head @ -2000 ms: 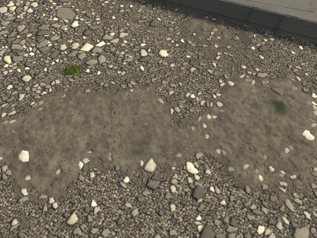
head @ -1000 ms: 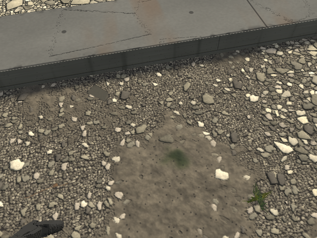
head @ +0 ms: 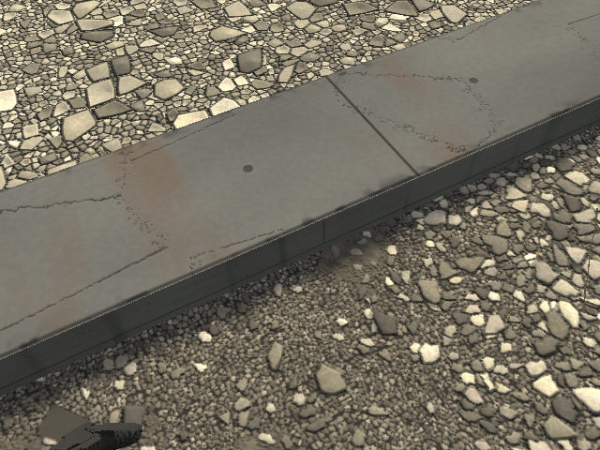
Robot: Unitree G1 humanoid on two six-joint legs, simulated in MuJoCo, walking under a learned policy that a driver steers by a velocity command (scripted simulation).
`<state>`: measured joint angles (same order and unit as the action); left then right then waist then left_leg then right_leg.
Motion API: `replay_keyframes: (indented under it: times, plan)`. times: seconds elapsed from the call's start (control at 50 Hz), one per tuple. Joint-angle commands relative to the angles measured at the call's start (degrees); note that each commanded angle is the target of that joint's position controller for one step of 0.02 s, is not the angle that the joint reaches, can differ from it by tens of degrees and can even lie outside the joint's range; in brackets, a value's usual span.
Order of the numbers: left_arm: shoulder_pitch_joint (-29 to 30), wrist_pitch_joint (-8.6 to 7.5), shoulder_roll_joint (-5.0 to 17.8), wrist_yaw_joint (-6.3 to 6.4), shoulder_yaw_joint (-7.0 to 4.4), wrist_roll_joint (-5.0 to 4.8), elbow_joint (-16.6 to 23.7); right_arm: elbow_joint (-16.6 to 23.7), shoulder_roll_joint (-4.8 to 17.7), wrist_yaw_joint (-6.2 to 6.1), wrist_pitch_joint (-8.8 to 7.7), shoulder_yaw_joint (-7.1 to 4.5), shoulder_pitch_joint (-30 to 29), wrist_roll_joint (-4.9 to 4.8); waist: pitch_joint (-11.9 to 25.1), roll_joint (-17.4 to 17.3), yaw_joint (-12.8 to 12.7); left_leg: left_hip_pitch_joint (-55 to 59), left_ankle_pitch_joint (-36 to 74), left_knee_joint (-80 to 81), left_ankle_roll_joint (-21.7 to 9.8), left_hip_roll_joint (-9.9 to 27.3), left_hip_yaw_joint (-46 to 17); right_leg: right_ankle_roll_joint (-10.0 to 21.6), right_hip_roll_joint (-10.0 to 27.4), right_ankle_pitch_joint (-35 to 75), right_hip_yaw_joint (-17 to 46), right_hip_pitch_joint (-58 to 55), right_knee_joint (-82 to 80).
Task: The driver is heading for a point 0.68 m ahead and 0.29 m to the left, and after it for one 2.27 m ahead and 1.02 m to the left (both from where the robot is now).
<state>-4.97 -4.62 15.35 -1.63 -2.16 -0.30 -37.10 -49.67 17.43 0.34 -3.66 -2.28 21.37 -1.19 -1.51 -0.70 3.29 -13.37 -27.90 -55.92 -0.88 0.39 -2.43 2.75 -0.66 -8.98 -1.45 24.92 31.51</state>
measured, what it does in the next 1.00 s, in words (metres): walks ahead, turning left: left foot, then right foot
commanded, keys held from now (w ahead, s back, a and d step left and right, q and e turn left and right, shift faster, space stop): w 0.04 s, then w+q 0.96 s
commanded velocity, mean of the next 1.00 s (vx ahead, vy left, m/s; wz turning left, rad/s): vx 0.50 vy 0.00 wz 0.43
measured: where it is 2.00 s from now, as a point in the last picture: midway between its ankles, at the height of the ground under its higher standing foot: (235, 347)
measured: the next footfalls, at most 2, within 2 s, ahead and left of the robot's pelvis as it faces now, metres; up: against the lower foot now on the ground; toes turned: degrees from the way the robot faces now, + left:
left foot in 0.44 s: +0.39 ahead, +0.13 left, +0.00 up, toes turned +13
right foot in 0.92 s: +0.69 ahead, +0.03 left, +0.00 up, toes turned +27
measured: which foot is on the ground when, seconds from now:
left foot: up 0.00-0.42, down 0.44-0.92, up 0.94-1.00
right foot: down 0.00-0.46, up 0.48-0.90, down 0.92-1.00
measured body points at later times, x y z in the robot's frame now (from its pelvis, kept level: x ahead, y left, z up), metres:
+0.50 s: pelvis +0.27 +0.04 -0.01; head +0.31 +0.06 +0.44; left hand +0.25 +0.32 -0.15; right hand +0.49 -0.18 -0.11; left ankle +0.35 +0.12 -0.73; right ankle +0.11 -0.10 -0.66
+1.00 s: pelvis +0.54 +0.07 +0.00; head +0.57 +0.07 +0.45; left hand +0.58 +0.39 -0.08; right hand +0.71 -0.17 -0.13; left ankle +0.38 +0.12 -0.67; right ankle +0.65 +0.01 -0.73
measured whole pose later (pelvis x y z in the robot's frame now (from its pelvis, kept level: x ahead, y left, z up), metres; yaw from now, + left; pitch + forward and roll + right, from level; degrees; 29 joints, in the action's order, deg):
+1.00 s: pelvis +0.54 +0.07 +0.00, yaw +29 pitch +1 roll +1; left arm -6.9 -3.6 15.7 0.7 -1.1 2.8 -41.7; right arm -47.9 18.1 0.3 -1.5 -4.1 19.4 1.0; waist -2.1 -1.2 3.2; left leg -15.2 -25.2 -55.8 -3.7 -6.4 -6.7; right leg 1.4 0.4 -9.9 -1.7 21.6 30.6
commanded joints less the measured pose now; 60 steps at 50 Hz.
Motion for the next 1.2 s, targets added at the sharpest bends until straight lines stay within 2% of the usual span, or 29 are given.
replay_keyframes:
  times: [0.02, 0.04, 0.1, 0.16, 0.26, 0.28, 0.36, 0.42, 0.44, 0.46, 0.48, 0.5, 0.52, 0.56, 0.6, 0.64, 0.72, 0.82, 0.86, 0.9, 0.92, 0.94, 0.96, 0.98, 1.0, 1.02, 1.06, 1.12, 1.2]
  plan:
    - [-11.9, 0.24, 8.4, 0.37, -2.59, 0.06, -0.7, 6.8, 7.6, 0.19, -2.46, -1.48, -5.8, -0.14, 6.1, 5.1, -7.1, -30.3, 6.3, -13.0, -0.7, 5.2, -1.1, 11.1, 17.0, -4.7, 25.3, -28.7, -16.2]
    - [-9.6, 0.03, 7.1, 0.16, -2.18, 0.56, -0.5, 6.7, 7.0, 0.14, -2.07, -1.68, -5.7, 0.49, 3.7, 5.0, -5.1, -27.4, 9.4, -10.2, -0.3, 6.7, -1.3, 10.7, 15.1, 0.1, 21.6, -23.1, -18.2]
    - [-7.4, -1.37, 6.4, 0.16, -2.27, 0.67, -1.7, 5.3, 3.9, 0.16, -0.03, -1.24, -2.7, 0.08, 2.8, 6.2, -2.1, -22.4, 14.0, -7.5, 1.3, 7.8, -1.6, 11.0, 13.7, 6.6, 13.5, -15.9, -22.7]
    - [-8.8, -2.03, 7.6, 0.73, -2.74, 1.26, -3.9, 6.7, 3.4, -0.08, 0.66, -1.31, -7.2, 0.14, 0.3, 4.2, -2.9, -26.0, 21.8, -0.8, 2.3, 7.3, -3.5, 10.4, 13.4, 10.9, 7.4, -15.7, -24.6]
    - [-10.7, -1.85, 9.2, 1.53, -2.93, 0.88, -6.3, 9.2, 1.7, 1.2, 0.06, -0.62, -15.3, 0.2, -1.8, 3.1, -6.1, -23.4, 34.9, 15.2, 1.3, 5.3, -0.4, 7.5, 12.4, 12.5, -1.1, -18.0, -26.0]
    - [-14.6, -1.56, 6.8, 1.2, -2.05, 1.76, -8.6, 9.8, 0.5, 2.75, 1.46, 0.0, -17.5, 4.5, -3.1, 1.5, -5.8, -19.5, 34.9, 16.9, 0.6, 4.0, 4.5, 6.2, 11.6, 11.6, -4.0, -16.1, -26.4]
    - [-16.2, -0.51, 9.4, 1.83, -2.82, 2.29, -10.2, 11.8, 2.4, 4.35, 2.27, -0.57, -19.8, 3.76, -4.3, 4.7, -6.2, -20.0, 25.5, 21.6, -2.9, 2.6, 6.0, 4.3, 14.1, 19.4, -5.5, -25.7, -20.8]
    - [-16.3, 0.64, 11.4, 2.5, -3.1, 2.54, -10.8, 10.0, 4.8, 3.03, 1.8, -1.76, -10.8, 4.52, 2.9, 5.7, -1.9, -9.5, 14.1, 25.1, -7.1, -3.6, 8.7, 2.8, 14.6, 45.0, -8.1, -31.4, -0.9]
    - [-16.2, 0.97, 10.7, 2.7, -2.64, 2.41, -10.3, 6.9, 6.9, 2.27, 1.3, -2.84, -0.3, 5.12, 9.4, 3.3, 2.5, 4.1, 15.7, 28.0, -9.7, -3.4, 6.1, 1.5, 12.9, 40.3, -9.9, -25.7, 13.6]
    - [-19.7, 0.51, 5.8, 2.08, -1.14, 0.81, -6.5, 6.8, 15.0, 1.39, 1.31, -5.23, 6.1, 5.25, 19.0, -8.7, 2.6, 26.7, 13.3, 27.1, -17.5, 12.9, -18.6, -1.6, 7.5, 17.7, -11.0, -3.5, 35.4]
    - [-16.2, 0.15, 6.4, 1.5, -1.41, 1.83, -5.4, 7.1, 15.8, 1.35, 1.78, -5.6, 4.6, 2.55, 22.3, -12.2, 2.3, 32.8, 18.7, 37.5, -22.2, 20.5, -42.4, -3.1, -2.8, -22.5, -2.3, 11.7, 46.7]
    - [-10.6, 0.02, 8.2, 1.17, -1.64, 2.38, -4.7, 6.6, 14.5, 1.09, 2.17, -5.42, 3.0, 1.65, 15.6, -4.9, 3.0, 29.7, 19.1, 37.4, -20.4, 17.6, -33.2, -2.3, 1.5, -18.1, 4.5, 17.1, 48.0]
    - [-9.4, -0.54, 7.1, 0.92, -1.03, 1.81, -4.5, 6.2, 11.0, 0.78, 2.31, -4.59, 0.2, 1.46, 8.5, -1.8, 1.4, 21.3, 21.8, 38.2, -18.6, 16.0, -26.0, -2.0, 4.2, -13.0, 4.1, 16.7, 43.7]
    - [-9.9, 0.36, 6.7, 1.14, -0.84, 2.9, -4.8, 5.9, 6.6, 0.42, 2.28, -3.19, -4.1, 1.13, 1.8, -0.4, -2.8, 8.2, 29.6, 41.3, -14.9, 10.6, -17.7, -2.9, 6.9, -10.3, 3.8, 9.5, 34.1]
    - [-12.4, 2.04, 6.0, 0.98, -0.58, 3.68, -5.9, 6.2, 6.4, 0.71, 1.41, -3.0, -5.0, 1.28, 3.2, -1.2, -4.4, 4.4, 35.3, 42.1, -15.0, 8.4, -14.5, -4.1, 6.4, -9.6, 2.9, 4.8, 31.5]
    - [-11.1, 2.65, 5.3, 0.77, -0.42, 3.46, -5.4, 5.3, 7.8, 0.82, 0.9, -3.45, -4.0, 1.28, 2.5, -1.7, -4.5, 2.7, 33.5, 43.6, -15.4, 7.1, -13.1, -5.2, 6.3, -7.3, 2.1, 5.5, 27.0]
    - [-1.6, 2.52, 4.7, 0.57, -0.03, 2.99, -2.6, 4.0, 8.5, 0.73, 1.03, -3.87, -0.9, 1.45, -0.9, -2.9, -1.3, 3.2, 26.2, 45.3, -13.7, 5.4, -13.6, -6.6, 6.0, 1.9, 2.0, 8.7, 14.5]
    - [4.1, 1.43, 5.3, 0.61, 0.25, 2.09, -0.7, 3.4, 9.2, 0.25, 1.01, -4.26, 1.3, 2.23, 0.0, -3.8, 0.7, 6.4, 34.3, 39.8, -11.2, 5.5, -15.2, -6.1, 2.7, 5.1, 2.0, 3.8, 3.8]
    - [1.6, 0.93, 6.9, 0.95, -0.22, 2.03, -1.0, 4.1, 9.9, -0.12, 0.97, -4.47, -0.5, 2.41, 0.8, -4.1, -1.1, 5.9, 35.8, 36.5, -9.3, 6.4, -17.8, -4.9, 1.9, 2.3, 2.8, -2.1, 0.5]
    - [-7.2, -0.06, 8.6, 1.79, -1.08, 2.25, -3.5, 4.7, 9.7, -0.2, 0.71, -4.3, -3.1, 2.11, 3.3, -2.0, -6.1, 3.0, 39.1, 27.3, -7.0, 3.8, -18.1, -3.0, 0.6, 0.6, 2.2, -14.6, -5.6]
    - [-15.4, -0.71, 11.2, 2.77, -1.9, 3.42, -4.9, 5.2, 6.6, -0.02, 0.08, -3.38, -3.5, 1.51, 9.0, 2.9, -10.0, -2.4, 37.1, 13.2, -5.2, -1.3, -13.7, -1.0, 7.1, -3.0, 8.4, -26.8, -8.2]
    - [-19.9, -0.14, 17.9, 3.46, -3.24, 4.44, -4.8, 8.0, 0.6, -0.1, -0.1, -1.86, 0.0, 0.13, 15.2, 16.9, -9.1, -16.7, 6.3, -2.8, -2.7, -9.6, -5.4, 3.9, 24.0, -8.7, 30.9, -39.2, -14.6]
    - [-16.7, 1.09, 16.5, 3.32, -3.54, 3.41, -5.2, 7.1, 3.8, -0.47, 0.92, -1.99, 3.0, 1.96, 14.6, 15.8, -5.3, -22.0, -3.3, -10.0, -3.0, -6.5, -4.2, 6.9, 26.8, -17.6, 42.3, -35.0, -17.7]
    - [-12.0, 1.47, 10.8, 2.88, -2.22, 3.02, -3.6, 5.3, 6.0, -0.36, 1.8, -2.47, 2.1, 2.8, 7.6, 7.2, -4.3, -22.5, 1.0, -12.6, -3.0, -2.8, -5.1, 6.3, 24.2, -25.1, 35.7, -28.2, -18.2]
    - [-9.0, 1.52, 7.4, 2.69, -1.31, 2.51, -3.3, 5.1, 5.9, 0.35, 2.06, -2.55, -0.6, 2.93, 3.0, 4.3, -4.0, -22.0, 5.0, -11.6, -2.4, -1.0, -4.0, 5.3, 20.9, -20.9, 27.4, -22.8, -19.5]
    - [-8.3, 1.32, 5.9, 2.8, -0.78, 2.47, -3.5, 5.5, 5.1, 0.89, 2.37, -2.52, -2.4, 3.1, 0.8, 5.9, -3.8, -21.5, 7.2, -10.3, -1.9, 0.5, -3.0, 4.2, 18.3, -13.9, 20.5, -20.1, -20.7]
    - [-9.8, 0.25, 5.6, 3.05, -0.66, 2.31, -4.8, 5.5, 3.7, 1.55, 3.39, -2.28, -3.3, 3.78, -0.7, 7.2, -3.4, -20.3, 9.7, -11.3, -0.3, 0.7, -1.3, 4.3, 15.9, 7.7, 10.8, -18.1, -19.5]
    - [-12.4, -0.82, 6.3, 2.48, -1.18, 2.11, -5.9, 7.0, 2.0, 1.68, 4.31, -2.05, -5.9, 3.47, 2.5, 6.4, -3.0, -22.5, 9.7, -12.9, 1.8, -0.8, 1.2, 6.3, 17.0, 39.9, 2.6, -21.9, -14.3]
    - [-12.6, 0.65, 6.3, 2.97, -1.31, 2.11, -6.1, 9.6, 0.3, 2.5, 5.58, -1.45, -11.2, 3.33, 2.9, 9.9, -3.6, -24.1, 12.4, -8.0, 2.9, 0.4, 3.6, 6.2, 16.7, 37.8, -3.4, -22.8, -13.3]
